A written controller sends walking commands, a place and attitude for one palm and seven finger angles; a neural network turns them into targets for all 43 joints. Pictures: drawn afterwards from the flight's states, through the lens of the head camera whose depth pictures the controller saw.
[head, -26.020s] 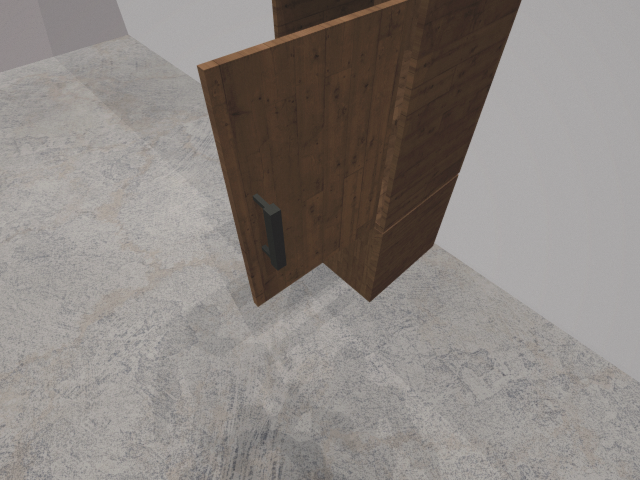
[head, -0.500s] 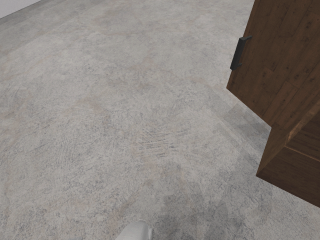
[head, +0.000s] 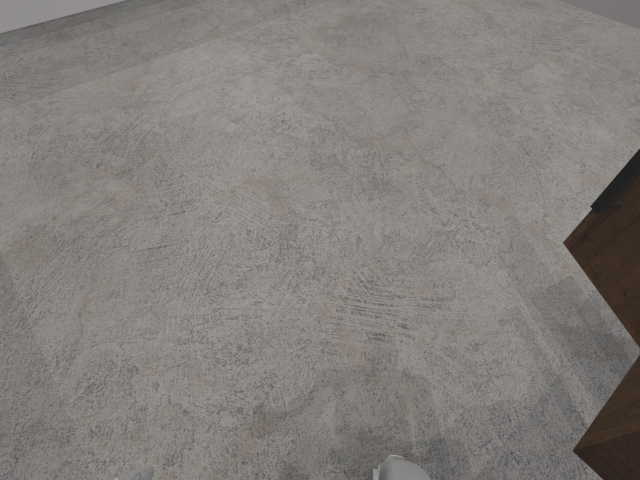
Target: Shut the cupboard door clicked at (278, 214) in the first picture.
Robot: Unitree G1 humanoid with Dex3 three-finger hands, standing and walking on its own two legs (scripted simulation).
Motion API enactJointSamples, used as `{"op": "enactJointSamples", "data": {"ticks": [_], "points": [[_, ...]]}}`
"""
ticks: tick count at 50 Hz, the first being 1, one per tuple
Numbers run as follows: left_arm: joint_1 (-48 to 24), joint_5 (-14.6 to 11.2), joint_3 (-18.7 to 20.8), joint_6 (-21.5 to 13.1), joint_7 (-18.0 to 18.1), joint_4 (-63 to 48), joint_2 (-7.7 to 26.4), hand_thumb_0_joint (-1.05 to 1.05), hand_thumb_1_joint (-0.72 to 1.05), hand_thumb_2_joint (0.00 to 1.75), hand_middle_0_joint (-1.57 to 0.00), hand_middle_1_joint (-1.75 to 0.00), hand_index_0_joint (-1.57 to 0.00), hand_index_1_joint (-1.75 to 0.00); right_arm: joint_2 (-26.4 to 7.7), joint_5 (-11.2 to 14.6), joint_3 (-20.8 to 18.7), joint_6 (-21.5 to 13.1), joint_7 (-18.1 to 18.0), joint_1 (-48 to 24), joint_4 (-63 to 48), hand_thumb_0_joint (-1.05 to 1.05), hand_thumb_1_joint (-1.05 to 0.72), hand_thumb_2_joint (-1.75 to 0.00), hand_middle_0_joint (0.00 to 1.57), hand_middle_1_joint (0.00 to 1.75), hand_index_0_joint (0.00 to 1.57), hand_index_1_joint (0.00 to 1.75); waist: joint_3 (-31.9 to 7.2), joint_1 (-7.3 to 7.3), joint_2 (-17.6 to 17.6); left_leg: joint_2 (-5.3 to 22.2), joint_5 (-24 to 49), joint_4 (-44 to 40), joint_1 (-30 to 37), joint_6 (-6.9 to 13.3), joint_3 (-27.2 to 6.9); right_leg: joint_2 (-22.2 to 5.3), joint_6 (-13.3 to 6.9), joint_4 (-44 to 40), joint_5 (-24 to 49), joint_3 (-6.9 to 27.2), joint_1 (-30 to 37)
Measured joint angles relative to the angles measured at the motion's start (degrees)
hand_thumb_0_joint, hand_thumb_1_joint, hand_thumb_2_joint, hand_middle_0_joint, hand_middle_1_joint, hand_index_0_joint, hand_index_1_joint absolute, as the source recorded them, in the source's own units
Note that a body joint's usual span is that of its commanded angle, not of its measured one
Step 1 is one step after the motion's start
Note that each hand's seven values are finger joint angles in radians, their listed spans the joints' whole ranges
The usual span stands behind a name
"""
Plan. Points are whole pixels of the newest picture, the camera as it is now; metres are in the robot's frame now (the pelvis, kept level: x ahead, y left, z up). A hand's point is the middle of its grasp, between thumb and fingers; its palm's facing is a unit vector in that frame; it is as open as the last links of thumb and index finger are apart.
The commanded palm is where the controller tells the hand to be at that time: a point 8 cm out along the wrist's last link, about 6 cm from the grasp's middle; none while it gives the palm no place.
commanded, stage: walk to a spot facing it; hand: left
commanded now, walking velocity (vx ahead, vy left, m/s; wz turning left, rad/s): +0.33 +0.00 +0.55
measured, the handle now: (630, 181) +0.68 -0.61 -0.07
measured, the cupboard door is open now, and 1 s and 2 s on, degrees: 62 62 62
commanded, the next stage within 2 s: turn to face it in 0.60 s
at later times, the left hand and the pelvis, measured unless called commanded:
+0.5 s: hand out of the picture +0.07 +0.16 -0.18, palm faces +0.41 -0.90 -0.16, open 7.4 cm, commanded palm none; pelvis +0.17 +0.02 -0.01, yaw +20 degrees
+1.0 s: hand (176, 329) +0.36 +0.27 -0.16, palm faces +0.35 -0.91 -0.22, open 7.4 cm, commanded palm none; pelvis +0.34 +0.06 -0.01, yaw +20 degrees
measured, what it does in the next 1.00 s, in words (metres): walks ahead, turning left: right foot, then left foot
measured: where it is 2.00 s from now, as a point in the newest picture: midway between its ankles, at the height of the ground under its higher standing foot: (293, 397)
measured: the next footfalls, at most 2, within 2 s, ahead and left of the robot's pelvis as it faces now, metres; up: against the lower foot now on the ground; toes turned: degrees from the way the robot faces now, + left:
right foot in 0.06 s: +0.14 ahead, -0.13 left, +0.00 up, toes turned -4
left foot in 0.52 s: +0.27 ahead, +0.17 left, +0.00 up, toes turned +27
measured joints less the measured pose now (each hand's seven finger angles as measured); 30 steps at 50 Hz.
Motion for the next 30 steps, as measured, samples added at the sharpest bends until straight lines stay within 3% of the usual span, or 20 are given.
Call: {"op": "enactJointSamples", "data": {"ticks": [3, 6, 8, 10, 14, 18, 22, 25, 26, 27, 29, 30], "points": [[-0.11, 0.07, -0.32, -1.42, -0.31, -1.15, -0.41, 0.01, 0.91, 0.90, -0.20, -0.30, -0.19, -0.30, -0.25, 0.24, -0.39, 0.56, 0.11, 1.85, 1.38, 0.00, -0.91, -0.90, 0.20, 0.30, 0.20, 0.30, -0.40, -0.43, 1.21, 0.04, -4.15, 4.32, 0.14, -0.33, -2.01, 1.48, -0.60, -9.21, 2.76, -1.17, 4.49], [-0.16, 0.44, -0.86, -3.41, 0.64, -1.60, -1.93, 0.01, 0.91, 0.90, -0.20, -0.30, -0.20, -0.30, -1.18, 0.62, -1.36, 1.64, 0.26, 1.52, 3.08, 0.01, -0.91, -0.90, 0.20, 0.30, 0.20, 0.30, 0.12, -0.25, 2.66, -0.80, -10.65, 26.27, -7.55, 1.97, -1.80, 0.79, -4.35, -6.77, 3.49, -3.98, 6.18], [0.91, 0.52, -1.09, -3.70, 1.45, -1.06, -3.15, 0.01, 0.91, 0.90, -0.20, -0.30, -0.20, -0.30, -1.73, 0.24, -2.06, 2.06, 0.65, 0.16, 3.61, 0.01, -0.91, -0.90, 0.20, 0.30, 0.20, 0.30, -0.09, -0.10, 2.74, -0.71, -6.71, 39.33, -13.90, 2.34, 0.44, 0.15, -4.85, -8.49, 2.12, -5.56, 8.72], [2.33, 0.62, -1.21, -3.78, 2.02, 0.30, -4.31, 0.01, 0.91, 0.90, -0.20, -0.30, -0.20, -0.30, -2.09, 0.06, -2.61, 2.05, 1.11, -1.40, 3.27, 0.01, -0.91, -0.90, 0.20, 0.30, 0.20, 0.30, -0.59, -0.47, 2.74, 0.63, -1.44, 44.31, -18.73, 1.91, 2.54, -0.09, -4.40, -12.46, 2.82, -7.32, 11.84], [4.92, 0.65, -1.49, -4.18, 2.41, 3.06, -5.77, 0.01, 0.90, 0.90, -0.20, -0.30, -0.20, -0.30, -1.69, 0.13, -2.98, 1.92, 1.80, -4.24, 1.49, 0.01, -0.91, -0.90, 0.20, 0.30, 0.20, 0.30, -1.15, -0.88, 1.51, 3.14, 3.54, 39.70, -23.83, 0.66, 5.32, -0.45, -4.25, -19.90, 3.73, -11.19, 17.78], [6.91, 0.61, -1.77, -4.84, 2.38, 4.92, -6.57, 0.01, 0.90, 0.90, -0.20, -0.30, -0.20, -0.30, -1.26, 0.12, -2.66, 1.80, 2.42, -7.78, 0.08, 0.01, -0.91, -0.90, 0.19, 0.30, 0.19, 0.30, 0.10, 0.31, 0.31, 4.31, 5.41, 28.58, -25.13, 0.51, 7.09, -0.71, -3.26, -23.70, 2.97, -14.98, 22.61], [9.04, 0.63, -1.76, -4.70, 2.26, 6.20, -6.46, 0.01, 0.90, 0.90, -0.20, -0.30, -0.20, -0.30, -1.11, 0.10, -1.98, 1.36, 2.91, -11.88, -1.39, 0.01, -0.92, -0.90, 0.19, 0.30, 0.19, 0.30, 2.25, 2.42, -0.64, 4.04, 4.64, 17.58, -23.24, 1.87, 9.03, -1.63, -1.45, -22.62, -0.43, -17.84, 26.12], [11.26, 0.45, -1.37, -3.93, 2.04, 7.21, -5.58, 0.01, 0.90, 0.90, -0.20, -0.30, -0.20, -0.30, -1.04, -0.04, -1.45, 0.26, 2.91, -13.91, -3.28, 0.01, -0.91, -0.90, 0.19, 0.30, 0.19, 0.30, 3.02, 3.09, -2.06, 1.87, 4.05, 10.89, -18.89, 3.74, 11.09, -4.75, 0.44, -15.74, -5.74, -18.81, 26.81], [12.44, 0.27, -1.22, -3.44, 1.79, 7.44, -5.66, 0.01, 0.90, 0.90, -0.20, -0.30, -0.20, -0.30, -1.67, -0.20, -1.18, -0.43, 2.89, -14.00, -4.33, 0.01, -0.91, -0.90, 0.20, 0.30, 0.19, 0.30, 2.42, 3.02, -1.19, 1.73, 5.65, 8.22, -16.85, 5.09, 10.44, -5.74, 0.38, -9.15, -7.71, -18.28, 24.74], [12.61, 0.06, -1.15, -2.54, 1.46, 7.65, -5.36, 0.01, 0.90, 0.90, -0.20, -0.30, -0.20, -0.30, -2.02, -0.24, -1.25, -1.28, 2.52, -14.13, -5.12, 0.00, -0.91, -0.90, 0.20, 0.30, 0.20, 0.30, 2.21, 2.37, -0.49, 1.78, 10.15, 9.51, -17.54, 5.81, 9.89, -6.00, 0.24, 0.53, -10.06, -15.32, 21.06], [10.48, -0.07, -0.71, -0.80, 1.58, 7.43, -3.71, 0.01, 0.90, 0.90, -0.20, -0.30, -0.20, -0.30, -1.70, 0.11, -0.91, -2.08, 1.46, -13.89, -5.41, 0.00, -0.91, -0.90, 0.20, 0.30, 0.20, 0.30, 2.98, 2.35, -1.22, 0.77, 6.84, 14.00, -17.99, 5.59, 9.36, -4.75, -0.54, 16.88, -11.54, -6.81, 12.99], [9.14, -0.02, -0.36, -0.45, 1.80, 6.99, -3.01, 0.01, 0.90, 0.90, -0.20, -0.30, -0.20, -0.30, -1.54, 0.17, -0.61, -2.08, 1.01, -13.21, -5.30, 0.00, -0.91, -0.90, 0.20, 0.30, 0.20, 0.30, 2.93, 2.52, -1.44, 0.34, 5.05, 13.99, -17.26, 5.24, 9.06, -3.99, -0.80, 21.53, -10.60, -4.18, 9.38]]}}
